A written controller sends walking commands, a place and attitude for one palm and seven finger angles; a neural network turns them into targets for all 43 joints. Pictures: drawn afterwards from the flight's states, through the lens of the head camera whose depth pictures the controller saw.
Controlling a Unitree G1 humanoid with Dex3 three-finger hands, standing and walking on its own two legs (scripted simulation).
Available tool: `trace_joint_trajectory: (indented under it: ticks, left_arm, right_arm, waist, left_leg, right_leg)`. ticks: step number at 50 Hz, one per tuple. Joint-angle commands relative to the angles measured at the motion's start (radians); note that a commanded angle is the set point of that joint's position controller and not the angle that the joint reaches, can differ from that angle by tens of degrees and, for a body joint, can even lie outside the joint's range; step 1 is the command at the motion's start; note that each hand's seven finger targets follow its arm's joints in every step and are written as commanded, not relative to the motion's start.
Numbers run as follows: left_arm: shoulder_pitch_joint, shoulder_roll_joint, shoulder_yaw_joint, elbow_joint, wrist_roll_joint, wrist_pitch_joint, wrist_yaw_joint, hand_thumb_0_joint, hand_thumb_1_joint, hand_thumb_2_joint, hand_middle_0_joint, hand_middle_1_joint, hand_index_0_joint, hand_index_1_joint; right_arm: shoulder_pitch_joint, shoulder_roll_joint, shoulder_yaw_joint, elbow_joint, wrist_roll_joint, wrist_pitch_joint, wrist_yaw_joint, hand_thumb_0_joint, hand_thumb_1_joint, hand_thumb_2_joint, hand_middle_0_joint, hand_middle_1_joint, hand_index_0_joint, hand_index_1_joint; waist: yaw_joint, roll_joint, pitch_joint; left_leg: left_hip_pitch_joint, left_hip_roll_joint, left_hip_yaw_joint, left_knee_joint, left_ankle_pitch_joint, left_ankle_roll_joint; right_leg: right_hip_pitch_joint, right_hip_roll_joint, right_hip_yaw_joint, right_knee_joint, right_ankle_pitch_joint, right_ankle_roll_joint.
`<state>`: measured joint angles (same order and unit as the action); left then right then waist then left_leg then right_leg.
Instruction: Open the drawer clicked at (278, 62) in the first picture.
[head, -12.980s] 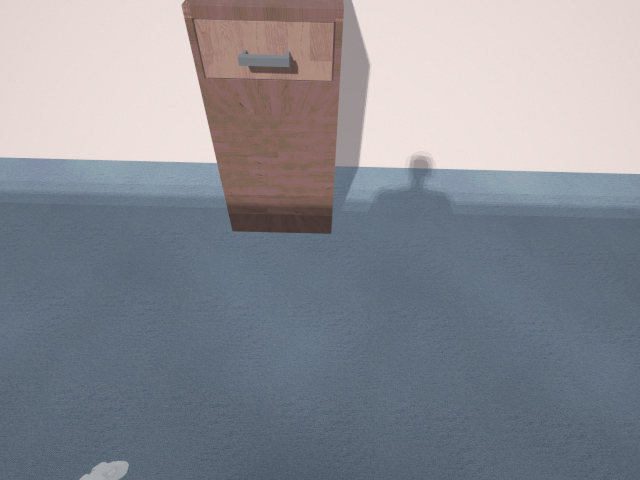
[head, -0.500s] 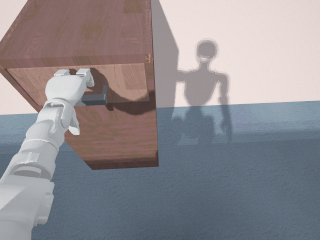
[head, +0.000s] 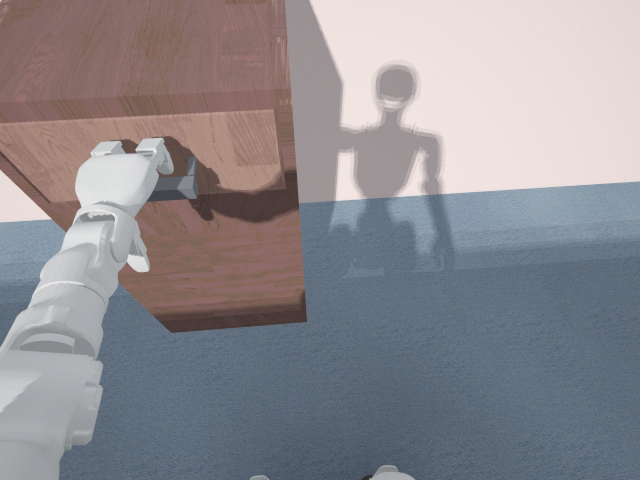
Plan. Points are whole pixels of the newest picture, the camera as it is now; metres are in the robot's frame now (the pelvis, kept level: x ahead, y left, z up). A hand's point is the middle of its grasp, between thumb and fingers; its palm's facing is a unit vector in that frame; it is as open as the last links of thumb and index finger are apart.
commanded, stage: lower the fingers behind the handle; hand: left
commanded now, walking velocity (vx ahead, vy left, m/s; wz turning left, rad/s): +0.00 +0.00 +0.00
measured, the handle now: (147, 178) +0.52 +0.24 +0.02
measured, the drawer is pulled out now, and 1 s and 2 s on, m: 0.00 0.00 0.01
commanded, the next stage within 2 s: close the thumb around the handle in 0.82 s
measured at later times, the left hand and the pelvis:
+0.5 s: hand (143, 217) +0.46 +0.24 +0.00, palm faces -0.06 -0.03 -1.00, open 13.8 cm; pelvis -0.01 +0.01 -0.01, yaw +0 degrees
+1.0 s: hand (140, 217) +0.47 +0.25 +0.00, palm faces -0.07 -0.03 -1.00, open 13.7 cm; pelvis -0.01 +0.01 -0.01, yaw +0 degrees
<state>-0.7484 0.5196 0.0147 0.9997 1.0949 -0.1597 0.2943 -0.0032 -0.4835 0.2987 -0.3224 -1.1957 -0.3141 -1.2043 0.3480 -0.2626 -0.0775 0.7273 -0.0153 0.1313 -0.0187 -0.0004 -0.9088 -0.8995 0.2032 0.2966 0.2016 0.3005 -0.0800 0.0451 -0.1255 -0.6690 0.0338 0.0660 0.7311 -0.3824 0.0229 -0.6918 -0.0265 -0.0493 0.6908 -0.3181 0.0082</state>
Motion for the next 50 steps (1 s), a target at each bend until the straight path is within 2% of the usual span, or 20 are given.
trace_joint_trajectory:
  ticks: [1, 4, 12, 15, 16, 19, 20, 21, 23, 26, 28, 31, 33, 35, 37, 39, 41, 46, 48, 50]
  left_arm:
    - [-0.452, 0.285, 0.082, -0.164, -0.002, 0.034, 0.067, 0.0, -0.5, 0.3, -0.3, -1.2, -0.3, -1.2]
    - [-0.465, 0.237, 0.044, -0.164, -0.002, 0.041, 0.068, 0.0, -0.5, 0.3, -0.3, -1.2, -0.3, -1.2]
    - [-0.446, 0.242, 0.058, -0.142, 0.004, 0.033, 0.073, 0.0, -0.5, 0.3, -0.3, -1.2, -0.3, -1.2]
    - [-0.399, 0.268, 0.081, -0.101, 0.004, 0.046, 0.08, 0.0, -0.5, 0.3, -0.3, -1.2, -0.3, -1.2]
    - [-0.411, 0.245, 0.064, -0.097, 0.004, 0.048, 0.08, 0.0, -0.5, 0.3, -0.3, -1.2, -0.3, -1.2]
    - [-0.421, 0.268, 0.07, -0.093, 0.011, 0.052, 0.084, 0.0, -0.5, 0.3, -0.3, -1.2, -0.3, -1.2]
    - [-0.443, 0.239, 0.042, -0.094, 0.009, 0.052, 0.083, 0.0, -0.5, 0.3, -0.3, -1.2, -0.3, -1.2]
    - [-0.473, 0.25, 0.055, -0.114, 0.009, 0.04, 0.084, 0.0, -0.5, 0.3, -0.3, -1.2, -0.3, -1.2]
    - [-0.446, 0.283, 0.082, -0.126, 0.005, 0.038, 0.087, 0.0, -0.5, 0.3, -0.3, -1.2, -0.3, -1.2]
    - [-0.428, 0.267, 0.072, -0.088, -0.002, 0.051, 0.078, 0.0, -0.5, 0.3, -0.3, -1.2, -0.3, -1.2]
    - [-0.448, 0.226, 0.034, -0.105, -0.002, 0.048, 0.074, 0.0, -0.5, 0.3, -0.3, -1.2, -0.3, -1.2]
    - [-0.461, 0.253, 0.059, -0.146, -0.002, 0.037, 0.069, 0.0, -0.5, 0.3, -0.3, -1.2, -0.3, -1.2]
    - [-0.432, 0.23, 0.045, -0.118, -0.008, 0.038, 0.066, 0.0, -0.5, 0.3, -0.3, -1.2, -0.3, -1.2]
    - [-0.425, 0.267, 0.068, -0.106, -0.009, 0.04, 0.067, 0.0, -0.5, 0.3, -0.3, -1.2, -0.3, -1.2]
    - [-0.44, 0.301, 0.087, -0.124, 0.0, 0.034, 0.072, 0.0, -0.5, 0.3, -0.3, -1.2, -0.3, -1.2]
    - [-0.433, 0.25, 0.051, -0.115, 0.003, 0.041, 0.072, 0.0, -0.5, 0.3, -0.3, -1.2, -0.3, -1.2]
    - [-0.417, 0.26, 0.072, -0.135, -0.009, 0.034, 0.071, 0.0, -0.5, 0.3, -0.3, -1.2, -0.3, -1.2]
    - [-0.448, 0.259, 0.058, -0.128, -0.004, 0.037, 0.066, 0.0, -0.5, 0.3, -0.3, -1.2, -0.3, -1.2]
    - [-0.427, 0.265, 0.061, -0.105, -0.003, 0.044, 0.067, 0.0, -0.388, 0.348, -0.308, -1.212, -0.308, -1.212]
    - [-0.453, 0.253, 0.05, -0.126, -0.002, 0.04, 0.067, 0.0, -0.276, 0.396, -0.316, -1.224, -0.316, -1.224]
  right_arm:
    - [0.113, -0.168, -0.047, -0.052, -0.01, -0.017, -0.009, 0.0, -0.9, -0.9, 0.2, 0.3, 0.2, 0.3]
    - [0.117, -0.163, -0.05, -0.05, -0.008, -0.021, -0.008, 0.0, -0.9, -0.9, 0.2, 0.3, 0.2, 0.3]
    - [0.125, -0.164, -0.047, -0.045, -0.016, -0.02, -0.007, 0.0, -0.9, -0.9, 0.2, 0.3, 0.2, 0.3]
    - [0.119, -0.168, -0.041, -0.046, -0.015, -0.018, -0.004, 0.0, -0.9, -0.9, 0.2, 0.3, 0.2, 0.3]
    - [0.118, -0.168, -0.041, -0.047, -0.017, -0.017, -0.004, 0.0, -0.9, -0.9, 0.2, 0.3, 0.2, 0.3]
    - [0.122, -0.172, -0.041, -0.044, -0.015, -0.018, -0.004, 0.0, -0.9, -0.9, 0.2, 0.3, 0.2, 0.3]
    - [0.124, -0.168, -0.04, -0.048, -0.013, -0.02, -0.006, 0.0, -0.9, -0.9, 0.2, 0.3, 0.2, 0.3]
    - [0.126, -0.169, -0.043, -0.043, -0.017, -0.024, -0.008, 0.0, -0.9, -0.9, 0.2, 0.3, 0.2, 0.3]
    - [0.131, -0.171, -0.044, -0.043, -0.019, -0.023, -0.007, 0.0, -0.9, -0.9, 0.2, 0.3, 0.2, 0.3]
    - [0.132, -0.171, -0.041, -0.038, -0.017, -0.018, -0.007, 0.0, -0.9, -0.9, 0.2, 0.3, 0.2, 0.3]
    - [0.136, -0.167, -0.044, -0.04, -0.013, -0.023, -0.006, 0.0, -0.9, -0.9, 0.2, 0.3, 0.2, 0.3]
    - [0.141, -0.169, -0.047, -0.041, -0.018, -0.021, -0.009, 0.0, -0.9, -0.9, 0.2, 0.3, 0.2, 0.3]
    - [0.141, -0.167, -0.047, -0.037, -0.015, -0.02, -0.006, 0.0, -0.9, -0.9, 0.2, 0.3, 0.2, 0.3]
    - [0.136, -0.171, -0.041, -0.038, -0.014, -0.018, -0.007, 0.0, -0.9, -0.9, 0.2, 0.3, 0.2, 0.3]
    - [0.133, -0.173, -0.037, -0.041, -0.016, -0.016, -0.009, 0.0, -0.9, -0.9, 0.2, 0.3, 0.2, 0.3]
    - [0.13, -0.168, -0.041, -0.043, -0.014, -0.019, -0.008, 0.0, -0.9, -0.9, 0.2, 0.3, 0.2, 0.3]
    - [0.133, -0.169, -0.044, -0.045, -0.017, -0.018, -0.006, 0.0, -0.9, -0.9, 0.2, 0.3, 0.2, 0.3]
    - [0.137, -0.169, -0.042, -0.041, -0.015, -0.017, -0.007, 0.0, -0.9, -0.9, 0.2, 0.3, 0.2, 0.3]
    - [0.137, -0.172, -0.041, -0.04, -0.013, -0.015, -0.009, 0.0, -0.9, -0.9, 0.2, 0.3, 0.2, 0.3]
    - [0.14, -0.169, -0.042, -0.042, -0.013, -0.019, -0.008, 0.0, -0.9, -0.9, 0.2, 0.3, 0.2, 0.3]
  waist:
    - [-0.02, 0.01, -0.424]
    - [-0.031, 0.039, -0.423]
    - [-0.025, 0.043, -0.446]
    - [-0.014, 0.003, -0.414]
    - [-0.023, 0.006, -0.409]
    - [-0.028, 0.015, -0.414]
    - [-0.041, 0.011, -0.395]
    - [-0.047, 0.013, -0.408]
    - [-0.026, 0.051, -0.474]
    - [-0.037, 0.009, -0.439]
    - [-0.041, 0.042, -0.427]
    - [-0.034, 0.059, -0.483]
    - [-0.039, 0.045, -0.44]
    - [-0.033, 0.018, -0.419]
    - [-0.025, 0.043, -0.444]
    - [-0.037, 0.043, -0.41]
    - [-0.025, 0.036, -0.456]
    - [-0.041, 0.045, -0.428]
    - [-0.04, 0.023, -0.422]
    - [-0.04, 0.05, -0.431]
  left_leg:
    - [0.222, -0.041, -0.046, -0.031, 0.481, 0.014]
    - [0.253, -0.037, -0.051, -0.026, 0.476, 0.012]
    - [0.245, -0.031, -0.062, 0.0, 0.505, 0.008]
    - [0.177, -0.037, -0.054, 0.002, 0.453, 0.011]
    - [0.176, -0.036, -0.057, 0.003, 0.457, 0.011]
    - [0.171, -0.036, -0.055, 0.015, 0.428, 0.012]
    - [0.16, -0.038, -0.055, 0.015, 0.402, 0.013]
    - [0.169, -0.035, -0.06, 0.022, 0.411, 0.015]
    - [0.206, -0.036, -0.063, 0.029, 0.452, 0.01]
    - [0.175, -0.035, -0.063, 0.033, 0.446, 0.012]
    - [0.188, -0.034, -0.062, 0.028, 0.43, 0.011]
    - [0.232, -0.029, -0.073, 0.039, 0.496, 0.006]
    - [0.215, -0.029, -0.067, 0.038, 0.468, 0.008]
    - [0.167, -0.036, -0.06, 0.029, 0.416, 0.014]
    - [0.165, -0.037, -0.062, 0.028, 0.429, 0.013]
    - [0.18, -0.032, -0.063, 0.027, 0.433, 0.011]
    - [0.198, -0.032, -0.064, 0.035, 0.473, 0.011]
    - [0.189, -0.032, -0.064, 0.033, 0.449, 0.011]
    - [0.178, -0.033, -0.064, 0.032, 0.424, 0.012]
    - [0.195, -0.032, -0.067, 0.031, 0.431, 0.009]
  right_leg:
    - [0.209, 0.063, 0.013, -0.021, 0.361, -0.041]
    - [0.169, 0.066, 0.011, -0.023, 0.333, -0.04]
    - [0.135, 0.066, 0.006, 0.006, 0.328, -0.041]
    - [0.151, 0.065, 0.007, 0.014, 0.321, -0.041]
    - [0.141, 0.065, 0.006, 0.014, 0.322, -0.042]
    - [0.12, 0.065, 0.008, 0.02, 0.302, -0.04]
    - [0.109, 0.066, 0.009, 0.015, 0.288, -0.039]
    - [0.104, 0.065, 0.011, 0.018, 0.29, -0.04]
    - [0.116, 0.065, 0.01, 0.032, 0.305, -0.041]
    - [0.114, 0.067, 0.007, 0.029, 0.312, -0.039]
    - [0.094, 0.067, 0.005, 0.022, 0.291, -0.039]
    - [0.096, 0.068, 0.004, 0.034, 0.313, -0.041]
    - [0.084, 0.07, 0.002, 0.025, 0.3, -0.039]
    - [0.113, 0.069, 0.008, 0.021, 0.293, -0.039]
    - [0.125, 0.066, 0.01, 0.032, 0.306, -0.041]
    - [0.091, 0.069, 0.002, 0.027, 0.291, -0.042]
    - [0.118, 0.069, 0.004, 0.031, 0.319, -0.042]
    - [0.095, 0.068, 0.005, 0.026, 0.303, -0.041]
    - [0.094, 0.069, 0.004, 0.025, 0.285, -0.039]
    - [0.083, 0.069, 0.001, 0.027, 0.28, -0.041]
